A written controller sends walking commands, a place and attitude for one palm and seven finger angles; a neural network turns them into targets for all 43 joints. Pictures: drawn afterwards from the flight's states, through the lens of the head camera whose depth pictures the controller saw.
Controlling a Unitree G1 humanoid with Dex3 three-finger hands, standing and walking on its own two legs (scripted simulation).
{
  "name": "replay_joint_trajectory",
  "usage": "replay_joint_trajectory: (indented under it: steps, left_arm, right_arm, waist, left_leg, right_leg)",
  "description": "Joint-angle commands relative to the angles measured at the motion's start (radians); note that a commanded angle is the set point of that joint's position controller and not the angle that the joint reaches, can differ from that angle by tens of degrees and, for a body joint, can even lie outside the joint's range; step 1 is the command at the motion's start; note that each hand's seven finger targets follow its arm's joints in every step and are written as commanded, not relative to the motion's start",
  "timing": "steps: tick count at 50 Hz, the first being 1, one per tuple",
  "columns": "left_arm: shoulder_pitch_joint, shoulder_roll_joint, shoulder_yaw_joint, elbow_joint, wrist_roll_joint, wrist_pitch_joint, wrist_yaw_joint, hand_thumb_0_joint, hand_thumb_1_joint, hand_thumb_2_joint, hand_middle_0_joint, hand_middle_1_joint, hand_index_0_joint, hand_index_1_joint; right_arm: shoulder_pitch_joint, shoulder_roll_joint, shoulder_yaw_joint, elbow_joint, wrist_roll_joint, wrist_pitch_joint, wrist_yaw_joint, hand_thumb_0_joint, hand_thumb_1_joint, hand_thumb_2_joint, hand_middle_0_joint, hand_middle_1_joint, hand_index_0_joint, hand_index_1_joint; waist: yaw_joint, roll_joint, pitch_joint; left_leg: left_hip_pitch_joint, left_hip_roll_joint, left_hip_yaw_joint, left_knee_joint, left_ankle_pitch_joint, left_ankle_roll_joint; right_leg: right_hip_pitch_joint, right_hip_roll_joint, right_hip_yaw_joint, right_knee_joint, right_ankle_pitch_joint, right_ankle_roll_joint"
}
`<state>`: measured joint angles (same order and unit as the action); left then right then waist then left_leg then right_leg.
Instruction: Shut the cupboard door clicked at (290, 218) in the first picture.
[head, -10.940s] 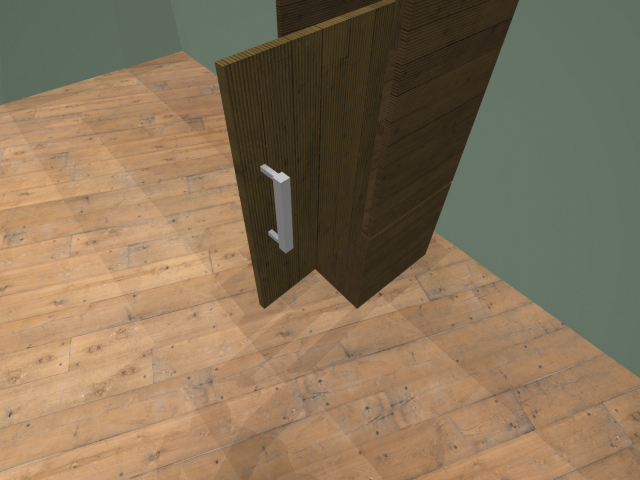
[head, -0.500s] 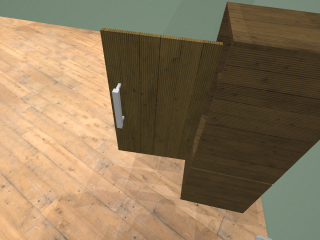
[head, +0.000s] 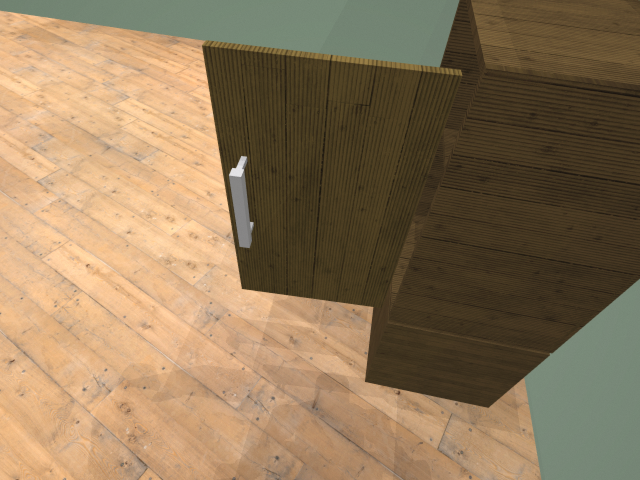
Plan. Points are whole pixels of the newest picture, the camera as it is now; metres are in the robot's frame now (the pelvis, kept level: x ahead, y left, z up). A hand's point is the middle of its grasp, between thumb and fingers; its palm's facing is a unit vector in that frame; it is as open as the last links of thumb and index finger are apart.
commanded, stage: look again from close up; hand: left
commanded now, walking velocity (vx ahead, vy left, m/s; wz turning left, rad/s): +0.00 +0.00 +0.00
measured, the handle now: (244, 204) +0.57 +0.17 -0.02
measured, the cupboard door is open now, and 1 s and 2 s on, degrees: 94 94 94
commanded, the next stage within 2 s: shuffle to correct the standing spot in 0.50 s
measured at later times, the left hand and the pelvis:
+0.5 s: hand out of the picture +0.05 +0.22 -0.17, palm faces -0.03 -0.96 -0.27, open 7.3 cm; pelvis +0.01 +0.00 +0.00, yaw +0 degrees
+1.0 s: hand out of the picture +0.02 +0.17 -0.19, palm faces -0.02 -0.99 -0.14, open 7.3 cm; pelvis +0.07 +0.01 -0.01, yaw -3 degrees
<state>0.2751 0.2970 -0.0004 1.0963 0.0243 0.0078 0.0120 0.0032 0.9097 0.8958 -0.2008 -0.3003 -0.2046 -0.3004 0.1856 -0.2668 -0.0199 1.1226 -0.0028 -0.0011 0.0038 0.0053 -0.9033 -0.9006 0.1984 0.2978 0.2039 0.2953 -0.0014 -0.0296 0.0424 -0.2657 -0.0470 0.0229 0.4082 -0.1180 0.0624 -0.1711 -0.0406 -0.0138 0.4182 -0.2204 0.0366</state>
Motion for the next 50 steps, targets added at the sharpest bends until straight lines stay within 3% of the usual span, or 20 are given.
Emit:
replay_joint_trajectory:
  steps: [1,8,20,25,30,33,37,42,46,48,49,50]
  left_arm:
    - [0.022,0.153,0.028,-0.041,-0.001,-0.022,0.014,0.000,0.900,0.900,-0.200,-0.300,-0.200,-0.300]
    - [0.008,0.152,0.027,-0.040,-0.001,-0.025,0.015,0.000,0.900,0.900,-0.200,-0.300,-0.200,-0.300]
    - [-0.023,0.165,0.027,-0.048,-0.001,-0.027,0.013,0.000,0.900,0.900,-0.200,-0.300,-0.200,-0.300]
    - [-0.034,0.169,0.026,-0.049,-0.003,-0.027,0.012,0.000,0.900,0.900,-0.200,-0.300,-0.200,-0.300]
    - [-0.041,0.173,0.025,-0.046,-0.003,-0.024,0.011,0.000,0.900,0.900,-0.200,-0.300,-0.200,-0.300]
    - [0.029,0.070,0.006,-0.013,-0.004,-0.008,0.012,0.000,0.900,0.900,-0.200,-0.300,-0.200,-0.300]
    - [0.067,0.066,0.016,-0.015,0.000,-0.001,0.004,0.000,0.900,0.900,-0.200,-0.300,-0.200,-0.300]
    - [0.125,0.052,0.027,-0.013,-0.003,-0.012,0.002,0.000,0.900,0.900,-0.200,-0.300,-0.200,-0.300]
    - [0.172,0.038,0.039,-0.004,-0.007,-0.020,0.008,0.000,0.900,0.900,-0.200,-0.300,-0.200,-0.300]
    - [0.175,0.023,0.043,-0.008,-0.007,-0.020,0.009,0.000,0.900,0.900,-0.200,-0.300,-0.200,-0.300]
    - [0.165,-0.001,0.040,-0.010,-0.006,-0.020,0.009,0.000,0.900,0.900,-0.200,-0.300,-0.200,-0.300]
    - [0.152,-0.031,0.035,-0.019,-0.004,-0.020,0.009,0.000,0.900,0.900,-0.200,-0.300,-0.200,-0.300]
  right_arm:
    - [-0.043,-0.204,-0.038,-0.060,-0.002,-0.026,-0.015,0.000,-0.900,-0.900,0.200,0.300,0.200,0.300]
    - [-0.055,-0.197,-0.036,-0.055,-0.001,-0.027,-0.015,0.000,-0.900,-0.900,0.200,0.300,0.200,0.300]
    - [-0.082,-0.205,-0.034,-0.058,-0.002,-0.027,-0.013,0.000,-0.900,-0.900,0.200,0.300,0.200,0.300]
    - [-0.085,-0.209,-0.032,-0.054,-0.001,-0.030,-0.014,0.000,-0.900,-0.900,0.200,0.300,0.200,0.300]
    - [-0.086,-0.216,-0.030,-0.050,-0.001,-0.026,-0.013,0.000,-0.900,-0.900,0.200,0.300,0.200,0.300]
    - [-0.020,-0.110,-0.006,-0.021,-0.008,-0.010,-0.011,0.000,-0.900,-0.900,0.200,0.300,0.200,0.300]
    - [0.004,-0.106,-0.009,-0.028,-0.013,-0.004,-0.011,0.000,-0.900,-0.900,0.200,0.300,0.200,0.300]
    - [0.037,-0.070,-0.007,-0.038,-0.009,-0.020,-0.013,0.000,-0.900,-0.900,0.200,0.300,0.200,0.300]
    - [0.074,-0.032,-0.005,-0.043,-0.007,-0.035,-0.018,0.000,-0.900,-0.900,0.200,0.300,0.200,0.300]
    - [0.112,-0.026,-0.008,-0.036,-0.005,-0.041,-0.022,0.000,-0.900,-0.900,0.200,0.300,0.200,0.300]
    - [0.144,-0.033,-0.011,-0.025,-0.006,-0.044,-0.025,0.000,-0.900,-0.900,0.200,0.300,0.200,0.300]
    - [0.210,-0.054,-0.017,-0.006,-0.007,-0.048,-0.030,0.000,-0.900,-0.900,0.200,0.300,0.200,0.300]
  waist:
    - [0.005,0.048,-0.026]
    - [0.005,0.031,-0.027]
    - [0.003,0.042,-0.030]
    - [0.002,0.035,-0.051]
    - [0.003,0.040,-0.026]
    - [0.003,0.033,-0.035]
    - [0.009,0.017,0.051]
    - [0.016,-0.022,0.069]
    - [0.014,-0.052,0.059]
    - [0.005,-0.007,0.059]
    - [-0.013,0.048,0.050]
    - [-0.032,0.139,0.030]
  left_leg:
    - [0.028,0.157,-0.193,-0.145,-0.203,-0.017]
    - [0.054,0.155,-0.176,-0.129,-0.117,-0.019]
    - [0.068,0.149,-0.175,-0.133,-0.096,-0.026]
    - [0.098,0.152,-0.168,-0.122,-0.018,-0.026]
    - [0.084,0.152,-0.173,-0.147,-0.078,-0.029]
    - [0.090,0.147,-0.147,-0.143,-0.230,-0.044]
    - [0.011,0.138,-0.130,-0.116,-0.386,-0.039]
    - [-0.023,0.110,-0.079,-0.003,-0.297,-0.033]
    - [-0.056,0.086,-0.020,0.108,-0.167,-0.032]
    - [-0.019,0.102,-0.041,0.094,-0.130,-0.018]
    - [0.049,0.137,-0.089,0.051,-0.100,0.000]
    - [0.157,0.215,-0.200,-0.023,-0.041,0.042]
  right_leg:
    - [-0.028,-0.073,0.084,-0.084,-0.052,-0.063]
    - [-0.019,-0.079,0.084,-0.101,-0.012,-0.060]
    - [-0.011,-0.084,0.090,-0.120,-0.010,-0.057]
    - [0.004,-0.088,0.087,-0.121,0.025,-0.055]
    - [0.000,-0.085,0.084,-0.127,-0.001,-0.052]
    - [-0.011,-0.073,0.084,-0.116,-0.094,-0.046]
    - [-0.081,-0.067,0.132,-0.107,-0.243,-0.071]
    - [-0.069,-0.093,0.178,-0.096,-0.232,-0.103]
    - [-0.011,-0.121,0.191,-0.054,-0.109,-0.132]
    - [-0.035,-0.095,0.151,0.009,-0.068,-0.125]
    - [-0.089,-0.063,0.103,0.081,-0.055,-0.109]
    - [-0.178,-0.005,0.017,0.220,-0.064,-0.083]
